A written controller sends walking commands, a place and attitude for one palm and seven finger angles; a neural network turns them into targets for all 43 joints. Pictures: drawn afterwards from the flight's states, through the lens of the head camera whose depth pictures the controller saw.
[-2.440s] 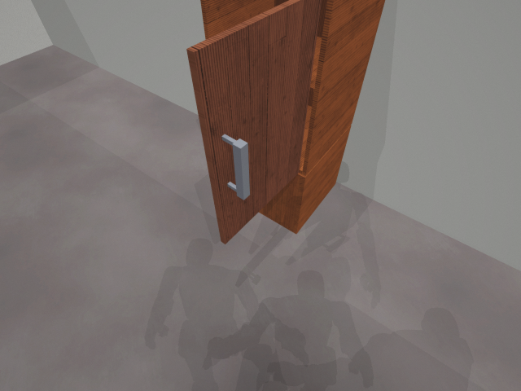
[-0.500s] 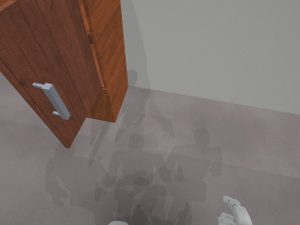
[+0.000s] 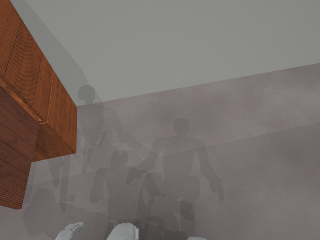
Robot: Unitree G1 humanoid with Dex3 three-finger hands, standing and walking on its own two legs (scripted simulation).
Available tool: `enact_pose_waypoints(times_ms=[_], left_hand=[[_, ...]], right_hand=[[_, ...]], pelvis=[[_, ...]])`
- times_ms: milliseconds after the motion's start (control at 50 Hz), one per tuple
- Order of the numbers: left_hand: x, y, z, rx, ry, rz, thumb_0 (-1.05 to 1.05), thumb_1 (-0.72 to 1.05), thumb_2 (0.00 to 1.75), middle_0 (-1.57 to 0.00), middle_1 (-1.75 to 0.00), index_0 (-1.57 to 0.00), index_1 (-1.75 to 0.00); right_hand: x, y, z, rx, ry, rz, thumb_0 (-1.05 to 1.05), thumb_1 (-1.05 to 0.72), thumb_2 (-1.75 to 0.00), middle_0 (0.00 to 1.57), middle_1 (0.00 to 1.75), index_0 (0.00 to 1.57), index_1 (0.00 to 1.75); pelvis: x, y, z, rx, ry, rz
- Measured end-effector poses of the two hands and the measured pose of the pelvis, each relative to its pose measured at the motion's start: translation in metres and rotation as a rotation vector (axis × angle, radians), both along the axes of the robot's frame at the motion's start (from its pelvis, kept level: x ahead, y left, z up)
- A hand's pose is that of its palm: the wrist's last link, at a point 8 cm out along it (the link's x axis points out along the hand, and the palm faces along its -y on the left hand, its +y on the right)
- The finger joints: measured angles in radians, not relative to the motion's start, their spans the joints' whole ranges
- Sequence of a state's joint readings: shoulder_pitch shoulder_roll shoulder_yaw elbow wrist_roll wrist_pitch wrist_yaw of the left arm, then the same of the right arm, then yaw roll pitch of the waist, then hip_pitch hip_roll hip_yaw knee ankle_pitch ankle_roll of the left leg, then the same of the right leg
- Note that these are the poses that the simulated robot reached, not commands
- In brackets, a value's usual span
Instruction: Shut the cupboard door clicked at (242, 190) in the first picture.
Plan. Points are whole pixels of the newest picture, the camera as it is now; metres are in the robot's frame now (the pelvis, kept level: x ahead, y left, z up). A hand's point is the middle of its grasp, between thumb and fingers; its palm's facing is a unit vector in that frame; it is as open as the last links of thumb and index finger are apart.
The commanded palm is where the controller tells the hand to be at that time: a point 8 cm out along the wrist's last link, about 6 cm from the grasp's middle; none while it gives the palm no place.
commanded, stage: walk around to get in front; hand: left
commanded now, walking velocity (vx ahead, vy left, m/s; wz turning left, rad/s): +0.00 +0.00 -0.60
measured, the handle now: out of the picture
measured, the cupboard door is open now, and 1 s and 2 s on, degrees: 87 87 87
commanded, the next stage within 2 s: none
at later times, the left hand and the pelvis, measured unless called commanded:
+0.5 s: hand (111, 212) +0.20 +0.16 -0.16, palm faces -0.31 -0.92 -0.26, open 7.4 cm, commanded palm none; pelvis +0.04 -0.02 +0.00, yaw -18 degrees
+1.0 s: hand (132, 193) +0.26 +0.11 -0.17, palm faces -0.52 -0.83 -0.21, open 7.4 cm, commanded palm none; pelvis +0.08 -0.03 +0.00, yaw -35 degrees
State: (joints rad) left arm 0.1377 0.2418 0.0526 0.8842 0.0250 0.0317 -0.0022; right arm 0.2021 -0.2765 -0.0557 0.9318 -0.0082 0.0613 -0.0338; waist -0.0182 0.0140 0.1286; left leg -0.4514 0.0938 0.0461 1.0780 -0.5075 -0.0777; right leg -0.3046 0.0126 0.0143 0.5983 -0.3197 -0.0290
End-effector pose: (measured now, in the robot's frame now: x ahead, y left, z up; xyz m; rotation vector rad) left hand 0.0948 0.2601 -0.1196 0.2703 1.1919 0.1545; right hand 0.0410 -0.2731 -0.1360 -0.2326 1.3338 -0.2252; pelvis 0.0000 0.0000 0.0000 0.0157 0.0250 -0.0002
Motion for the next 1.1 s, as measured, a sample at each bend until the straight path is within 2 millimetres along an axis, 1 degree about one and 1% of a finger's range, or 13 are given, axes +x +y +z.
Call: enact_pose_waypoints(times_ms=[100, 200, 260, 360, 440, 520, 580, 660, 760, 840, 900, 980, 1100], left_hand=[[0.017, -0.014, -0.002, -0.030, 0.022, -0.065, 0.01, 0.90, 0.90, -0.20, -0.30, -0.20, -0.30], [0.039, -0.011, -0.014, -0.062, 0.025, -0.106, 0.01, 0.90, 0.90, -0.20, -0.30, -0.20, -0.30], [0.056, -0.008, -0.020, -0.072, 0.021, -0.126, 0.01, 0.90, 0.90, -0.20, -0.30, -0.20, -0.30], [0.082, -0.016, -0.009, -0.073, 0.006, -0.171, 0.01, 0.91, 0.90, -0.20, -0.30, -0.20, -0.30], [0.099, -0.034, -0.002, -0.057, 0.012, -0.236, 0.01, 0.91, 0.90, -0.19, -0.30, -0.19, -0.30], [0.114, -0.058, -0.005, -0.017, -0.002, -0.316, 0.01, 0.91, 0.90, -0.20, -0.30, -0.19, -0.30], [0.114, -0.072, -0.001, 0.001, 0.014, -0.340, 0.01, 0.91, 0.90, -0.20, -0.30, -0.20, -0.30], [0.109, -0.084, 0.002, 0.006, 0.061, -0.359, 0.01, 0.90, 0.90, -0.20, -0.30, -0.20, -0.30], [0.110, -0.093, -0.003, -0.011, 0.112, -0.394, 0.01, 0.90, 0.90, -0.20, -0.30, -0.20, -0.30], [0.123, -0.094, -0.014, -0.030, 0.133, -0.421, 0.01, 0.90, 0.90, -0.20, -0.30, -0.20, -0.30], [0.143, -0.094, -0.027, -0.046, 0.134, -0.442, 0.01, 0.90, 0.90, -0.20, -0.30, -0.20, -0.30], [0.175, -0.104, -0.024, -0.054, 0.110, -0.502, 0.01, 0.90, 0.90, -0.20, -0.30, -0.20, -0.30], [0.215, -0.137, -0.007, -0.050, 0.060, -0.604, 0.01, 0.91, 0.90, -0.19, -0.30, -0.19, -0.30]], right_hand=[[0.014, 0.004, 0.013, 0.005, -0.081, -0.055, 0.01, -0.90, -0.90, 0.19, 0.30, 0.20, 0.30], [0.024, 0.020, 0.016, -0.006, -0.153, -0.097, 0.01, -0.90, -0.90, 0.20, 0.30, 0.20, 0.30], [0.018, 0.028, 0.015, -0.016, -0.157, -0.106, 0.01, -0.90, -0.90, 0.20, 0.30, 0.20, 0.30], [-0.003, 0.032, 0.021, 0.002, -0.100, -0.135, 0.01, -0.90, -0.90, 0.20, 0.30, 0.20, 0.30], [-0.020, 0.021, 0.014, 0.022, -0.074, -0.195, 0.01, -0.90, -0.90, 0.20, 0.30, 0.20, 0.30], [-0.039, -0.004, -0.007, 0.039, -0.068, -0.285, 0.01, -0.90, -0.89, 0.20, 0.30, 0.20, 0.30], [-0.044, -0.021, -0.009, 0.024, -0.048, -0.342, 0.01, -0.90, -0.90, 0.20, 0.30, 0.20, 0.30], [-0.035, -0.037, 0.004, 0.003, -0.078, -0.383, 0.01, -0.90, -0.90, 0.20, 0.30, 0.20, 0.30], [-0.013, -0.045, 0.018, -0.025, -0.155, -0.415, 0.01, -0.90, -0.90, 0.20, 0.30, 0.20, 0.30], [0.006, -0.043, 0.025, -0.049, -0.212, -0.437, 0.01, -0.90, -0.90, 0.20, 0.30, 0.20, 0.30], [0.013, -0.037, 0.025, -0.078, -0.247, -0.450, 0.01, -0.90, -0.90, 0.20, 0.30, 0.20, 0.30], [0.000, -0.023, 0.030, -0.077, -0.215, -0.467, 0.01, -0.90, -0.90, 0.20, 0.30, 0.20, 0.30], [-0.043, -0.009, 0.028, -0.041, -0.128, -0.564, 0.01, -0.90, -0.90, 0.20, 0.30, 0.20, 0.30]], pelvis=[[0.008, 0.001, 0.007, 0.017, 0.009, -0.070], [0.020, 0.013, 0.000, -0.006, 0.015, -0.132], [0.024, 0.016, -0.003, -0.014, 0.016, -0.164], [0.030, 0.008, 0.007, -0.030, 0.023, -0.215], [0.033, -0.004, 0.007, -0.034, 0.029, -0.268], [0.037, -0.023, -0.008, -0.009, 0.023, -0.329], [0.039, -0.029, -0.005, -0.007, 0.015, -0.361], [0.044, -0.036, 0.005, 0.008, 0.015, -0.415], [0.054, -0.039, 0.009, 0.011, 0.014, -0.476], [0.067, -0.035, 0.005, 0.001, 0.013, -0.523], [0.080, -0.031, -0.004, -0.020, 0.024, -0.554], [0.084, -0.032, 0.002, -0.025, 0.022, -0.607], [0.085, -0.043, 0.011, -0.038, 0.036, -0.676]])
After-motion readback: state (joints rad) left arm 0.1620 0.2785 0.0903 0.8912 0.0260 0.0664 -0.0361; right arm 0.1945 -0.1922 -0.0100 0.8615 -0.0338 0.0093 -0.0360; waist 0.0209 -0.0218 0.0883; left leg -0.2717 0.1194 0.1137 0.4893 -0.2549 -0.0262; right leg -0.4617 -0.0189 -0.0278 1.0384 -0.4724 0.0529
